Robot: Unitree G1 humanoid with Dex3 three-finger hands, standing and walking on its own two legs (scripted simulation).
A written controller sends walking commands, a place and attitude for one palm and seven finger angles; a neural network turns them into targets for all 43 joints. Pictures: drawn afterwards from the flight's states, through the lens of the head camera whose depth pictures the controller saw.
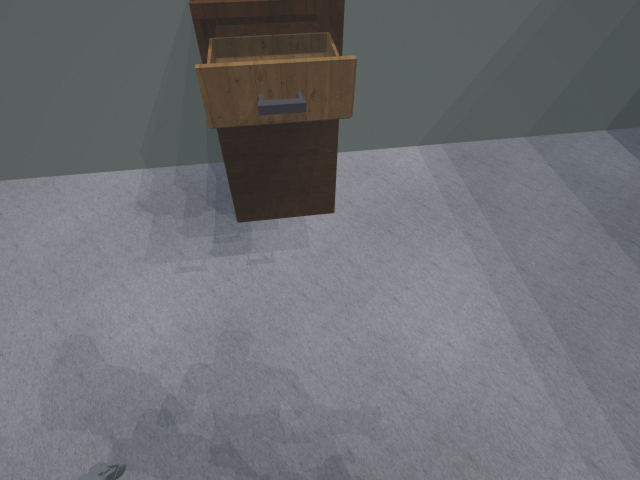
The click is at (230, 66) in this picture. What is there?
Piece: drawer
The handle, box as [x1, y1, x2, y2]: [258, 92, 305, 115]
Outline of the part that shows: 304,98 301,96 301,92 297,92 297,98 277,100 263,100 262,94 259,94 259,115 305,111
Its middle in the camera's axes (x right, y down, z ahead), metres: -0.10 -0.34 +0.96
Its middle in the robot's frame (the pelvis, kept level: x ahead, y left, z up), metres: +0.94 +0.15 -0.02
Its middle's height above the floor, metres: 0.75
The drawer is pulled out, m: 0.30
